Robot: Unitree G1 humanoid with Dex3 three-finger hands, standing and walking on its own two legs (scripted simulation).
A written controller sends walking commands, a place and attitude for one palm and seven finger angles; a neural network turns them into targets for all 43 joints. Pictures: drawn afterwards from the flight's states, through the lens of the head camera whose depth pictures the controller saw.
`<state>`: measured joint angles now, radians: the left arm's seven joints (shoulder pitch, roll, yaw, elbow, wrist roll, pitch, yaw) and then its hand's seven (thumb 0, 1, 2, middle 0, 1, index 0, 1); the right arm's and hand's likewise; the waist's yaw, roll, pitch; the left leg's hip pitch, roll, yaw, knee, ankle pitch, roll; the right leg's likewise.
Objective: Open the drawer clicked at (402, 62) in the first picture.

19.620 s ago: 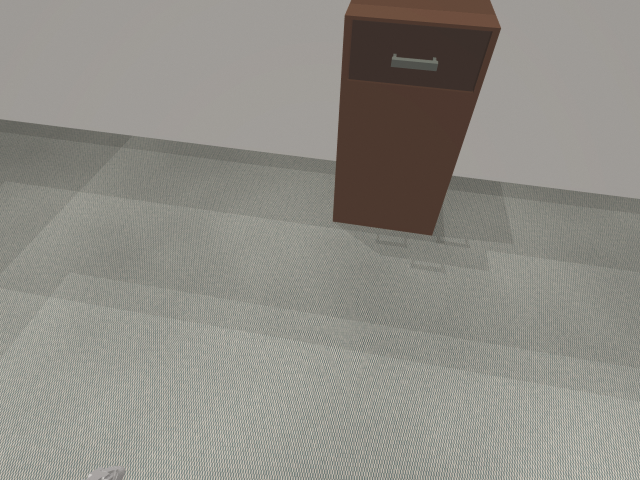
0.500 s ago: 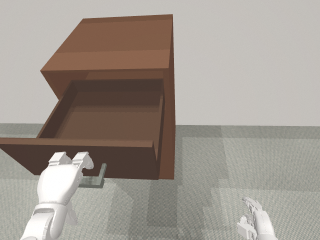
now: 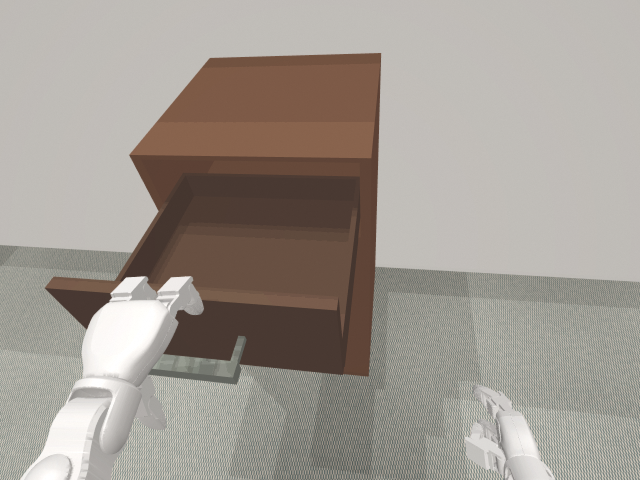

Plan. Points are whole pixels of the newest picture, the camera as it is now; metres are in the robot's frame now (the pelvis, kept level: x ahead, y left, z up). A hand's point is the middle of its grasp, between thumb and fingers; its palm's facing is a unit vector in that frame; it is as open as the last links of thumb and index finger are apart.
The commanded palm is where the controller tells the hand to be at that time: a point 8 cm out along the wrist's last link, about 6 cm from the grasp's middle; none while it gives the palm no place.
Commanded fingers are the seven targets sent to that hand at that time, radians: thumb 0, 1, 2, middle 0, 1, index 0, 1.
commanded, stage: lift the hand off the handle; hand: left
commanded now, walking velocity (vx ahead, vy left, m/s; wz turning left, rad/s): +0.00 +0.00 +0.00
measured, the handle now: (194, 353) +0.26 +0.24 -0.01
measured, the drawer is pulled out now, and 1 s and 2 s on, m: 0.30 0.30 0.30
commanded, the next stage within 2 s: draw the hand back to the body in 0.40 s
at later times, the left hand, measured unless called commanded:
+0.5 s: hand (147, 318) +0.22 +0.23 +0.13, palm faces +0.10 -0.09 -0.99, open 13.9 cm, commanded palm +0.19 +0.23 +0.19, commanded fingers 0.00 -0.50 0.30 -0.30 -1.20 -0.30 -1.20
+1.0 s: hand (128, 340) +0.20 +0.24 +0.13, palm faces +0.09 -0.06 -0.99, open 13.9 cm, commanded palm +0.17 +0.24 +0.19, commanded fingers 0.00 -0.50 0.30 -0.30 -1.20 -0.30 -1.20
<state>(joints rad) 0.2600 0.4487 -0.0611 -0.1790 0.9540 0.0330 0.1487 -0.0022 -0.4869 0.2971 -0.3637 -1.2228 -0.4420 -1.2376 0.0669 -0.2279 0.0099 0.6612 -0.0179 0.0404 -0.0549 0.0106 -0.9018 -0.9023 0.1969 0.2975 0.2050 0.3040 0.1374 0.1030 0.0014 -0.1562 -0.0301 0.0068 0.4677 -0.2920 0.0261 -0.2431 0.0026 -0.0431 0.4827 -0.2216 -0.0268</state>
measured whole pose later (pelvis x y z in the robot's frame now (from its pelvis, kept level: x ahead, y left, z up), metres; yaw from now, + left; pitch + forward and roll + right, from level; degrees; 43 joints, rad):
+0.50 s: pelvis +0.00 +0.00 +0.01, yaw -1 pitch -3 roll +0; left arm 0.25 0.50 -0.01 -0.39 0.87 0.14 -0.02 0.00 -0.49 0.30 -0.32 -1.20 -0.32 -1.20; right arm 0.06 -0.26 0.04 0.63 0.01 0.11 -0.01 0.01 -0.90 -0.90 0.20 0.30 0.20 0.30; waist 0.12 0.12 0.01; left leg -0.07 -0.02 0.02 0.38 -0.25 0.03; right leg -0.16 0.01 -0.03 0.40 -0.18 -0.03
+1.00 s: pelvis -0.01 -0.01 +0.00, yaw +0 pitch -3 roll +0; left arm 0.33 0.54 0.07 -0.37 0.84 0.06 0.02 0.00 -0.49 0.30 -0.32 -1.20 -0.32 -1.20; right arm 0.08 -0.27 0.03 0.63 0.01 0.07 -0.03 0.01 -0.90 -0.90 0.20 0.30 0.20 0.30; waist 0.12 0.12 0.02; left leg -0.09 -0.01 0.01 0.41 -0.26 0.01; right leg -0.18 0.02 -0.04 0.41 -0.18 -0.04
